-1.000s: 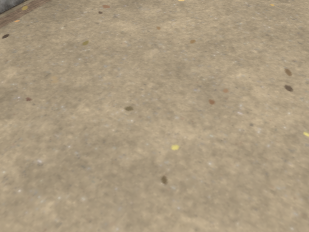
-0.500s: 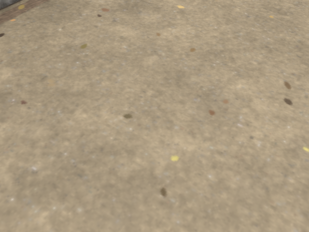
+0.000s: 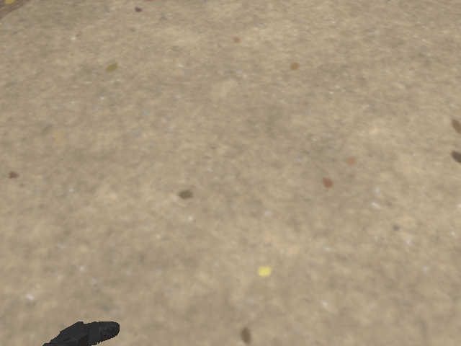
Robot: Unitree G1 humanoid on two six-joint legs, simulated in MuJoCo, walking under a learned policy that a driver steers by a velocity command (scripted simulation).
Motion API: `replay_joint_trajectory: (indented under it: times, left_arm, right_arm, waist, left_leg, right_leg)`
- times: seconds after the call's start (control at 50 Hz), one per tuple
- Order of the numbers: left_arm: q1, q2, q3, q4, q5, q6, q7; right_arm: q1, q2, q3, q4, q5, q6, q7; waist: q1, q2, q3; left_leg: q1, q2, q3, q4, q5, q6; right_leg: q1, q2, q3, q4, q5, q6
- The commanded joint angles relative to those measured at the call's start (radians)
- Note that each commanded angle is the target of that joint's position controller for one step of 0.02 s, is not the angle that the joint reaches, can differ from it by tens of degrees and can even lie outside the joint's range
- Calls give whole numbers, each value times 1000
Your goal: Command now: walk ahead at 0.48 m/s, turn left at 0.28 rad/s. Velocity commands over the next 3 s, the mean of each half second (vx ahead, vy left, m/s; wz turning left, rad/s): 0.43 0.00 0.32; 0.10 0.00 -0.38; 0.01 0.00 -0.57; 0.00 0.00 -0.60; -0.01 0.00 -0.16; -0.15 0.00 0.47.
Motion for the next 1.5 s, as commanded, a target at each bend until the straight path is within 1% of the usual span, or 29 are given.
replay_joint_trajectory:
  times: [0.02, 0.04, 0.08, 0.14, 0.28, 0.38, 0.42, 0.46, 0.48, 0.5, 0.52, 0.54, 0.58, 0.66, 0.78, 0.92, 0.94, 0.96, 0.98, 1.0, 1.02, 1.06, 1.2, 1.34, 1.42, 1.44, 1.46, 1.48, 1.5]
  left_arm:
    - [210, 121, 35, 34, 2, -8, 9]
    - [168, 95, 31, 39, 11, -15, 5]
    - [140, 65, 27, 60, 24, -24, 2]
    - [154, 94, 35, 94, 22, -35, 11]
    - [230, 163, 44, 117, 23, -17, 45]
    - [348, 182, 42, 170, -1, 30, 45]
    - [327, 212, 45, 177, -10, 45, 46]
    - [304, 204, 36, 175, -13, 48, 43]
    - [341, 127, 8, 144, 23, 32, 33]
    - [471, 54, -15, 190, -4, 21, 21]
    - [402, 176, 25, 196, -38, 22, 21]
    - [302, 164, 27, 154, -56, 29, 28]
    - [289, 120, 32, 171, -25, 67, 55]
    - [339, 88, 40, 152, -10, 131, 78]
    - [204, 108, 49, 55, 1, 148, 62]
    - [200, 112, 64, 1, -1, 153, 22]
    - [231, 134, 75, 8, 6, 150, 25]
    - [265, 227, 101, 7, 8, 145, 40]
    - [279, 330, 116, -16, 16, 141, 55]
    - [315, 305, 107, -21, 45, 116, 42]
    - [273, 286, 103, -29, 40, 93, 36]
    - [161, 220, 87, -54, -3, 84, 51]
    - [180, 227, 83, -70, -4, 106, 82]
    - [137, 242, 85, -95, 1, 124, 73]
    - [82, 231, 75, -123, -14, 141, 79]
    - [95, 203, 67, -132, -12, 145, 84]
    - [154, 137, 50, -132, 2, 144, 81]
    - [171, 181, 67, -160, -5, 133, 77]
    - [188, 263, 90, -138, 0, 126, 73]
  right_arm:
    - [-69, -141, -34, -109, 29, -38, -10]
    - [-77, -123, -41, -108, 12, -31, -16]
    - [-26, -73, -42, -97, 13, -2, -13]
    - [-82, -66, -48, -135, 8, 28, -16]
    - [-317, -60, -34, -231, -6, 10, 25]
    - [-449, -35, -15, -316, -19, 1, 56]
    - [-372, -83, -32, -310, -27, -6, 61]
    - [-133, -196, -77, -235, -40, -13, 43]
    - [-17, -298, -94, -214, -73, -3, 20]
    - [-19, -266, -72, -223, -73, 2, 18]
    - [-50, -221, -66, -240, -55, 11, 21]
    - [-154, -194, -57, -249, -42, 9, 18]
    - [-282, -112, -36, -246, -36, -4, 17]
    - [-375, -134, -46, -242, -66, -10, 7]
    - [-383, -173, -60, -211, -48, 24, -39]
    - [-396, -208, -76, -188, -6, 68, -40]
    - [-347, -185, -74, -165, -2, 73, -38]
    - [-313, -146, -66, -161, -25, 75, -32]
    - [-369, -102, -51, -217, -65, 72, -25]
    - [-449, -127, -57, -243, -50, 66, -26]
    - [-471, -152, -66, -243, -22, 66, -27]
    - [-443, -172, -77, -212, -26, 69, -43]
    - [-445, -125, -68, -217, -24, 60, -42]
    - [-434, -148, -70, -219, -16, 44, -21]
    - [-330, -161, -76, -197, -13, 21, 0]
    - [-296, -200, -87, -188, -22, 20, -1]
    - [-298, -266, -98, -200, -39, 29, -10]
    - [-311, -289, -98, -205, -75, 34, -7]
    - [-348, -240, -86, -231, -69, 31, -8]
  waist:
    - [120, -64, -129]
    - [88, -51, -87]
    - [38, -95, -75]
    - [26, -82, -12]
    - [92, -23, 37]
    - [125, -19, 68]
    - [59, -82, -13]
    - [-71, -60, -169]
    - [-72, 127, -347]
    - [-25, 234, -571]
    - [-60, 98, -549]
    - [-26, 100, -369]
    - [51, 51, -187]
    - [113, 88, -136]
    - [74, 99, -118]
    - [98, 96, -121]
    - [102, 54, -126]
    - [87, -135, -119]
    - [67, -376, -101]
    - [132, -252, -208]
    - [111, -172, -184]
    - [65, -103, -154]
    - [67, -121, -169]
    - [78, -166, -139]
    - [16, -171, -156]
    - [18, -125, -171]
    - [67, 113, -195]
    - [86, 286, -159]
    - [86, 193, -150]
  left_leg:
    - [-544, 87, -46, 321, 143, 24]
    - [-496, 117, -44, 277, 199, 21]
    - [-406, 151, -48, 236, 242, 20]
    - [-478, 165, -46, 189, 297, 9]
    - [-571, 139, 32, -180, 584, -8]
    - [-548, 75, 114, -364, 470, 25]
    - [-403, 15, 143, -406, 408, 55]
    - [-9, 19, 121, -516, 756, 108]
    - [380, 287, -136, -382, 1306, 218]
    - [566, 503, -438, -437, 1472, 389]
    - [447, 437, -315, -476, 1351, 339]
    - [316, 386, -185, -515, 1186, 281]
    - [26, 302, -45, -627, 933, 204]
    - [-186, 291, 83, -740, 756, 223]
    - [-118, 324, 142, -781, 455, 208]
    - [-14, 346, 187, -598, 504, 118]
    - [-40, 302, 219, -508, 443, 60]
    - [-173, 202, 304, -277, 287, -27]
    - [-507, 39, 297, 19, -186, -122]
    - [-555, 2, 102, 183, -223, -116]
    - [-592, 18, 54, 226, -138, -96]
    - [-607, 49, 21, 182, 19, -84]
    - [-500, 1, 7, -60, 171, -111]
    - [-331, -35, -2, -276, 148, -112]
    - [-144, -40, 18, -586, 313, -76]
    - [-23, 45, -31, -644, 420, -46]
    - [99, 264, -229, -652, 634, 37]
    - [71, 417, -445, -667, 800, 225]
    - [46, 432, -408, -670, 769, 269]
  right_leg:
    - [521, -348, 482, -346, -157, -146]
    - [410, -310, 376, -376, -65, -130]
    - [307, -260, 239, -427, -5, -116]
    - [249, -260, 126, -475, 64, -131]
    - [358, -248, -54, -483, 193, -110]
    - [504, -288, -80, -352, 512, -105]
    - [550, -287, -60, -219, 783, -81]
    - [436, -197, -74, 99, 709, -5]
    - [131, -77, -85, 464, 114, 57]
    - [-37, 49, 118, 753, -584, 96]
    - [-36, -8, 234, 775, -562, 89]
    - [-128, -53, 184, 735, -514, 83]
    - [-69, -119, 143, 612, -387, 100]
    - [45, -109, 96, 547, -260, 127]
    - [11, -132, 68, 327, -137, 113]
    - [135, -68, -27, 5, -109, 36]
    - [211, -46, -8, -96, -1, 3]
    - [320, -161, 188, -196, 308, -59]
    - [469, -374, 514, -173, 708, -230]
    - [456, -411, 573, -206, 611, -334]
    - [456, -357, 490, -220, 523, -293]
    - [424, -286, 391, -212, 421, -191]
    - [409, -225, 376, -213, 358, -172]
    - [309, -196, 484, -195, 246, -169]
    - [295, -138, 528, -113, 269, -105]
    - [218, -91, 497, -51, 133, -57]
    - [71, 36, 344, 176, -226, 2]
    - [-115, 131, 248, 364, -549, 50]
    - [-134, 54, 261, 547, -510, 79]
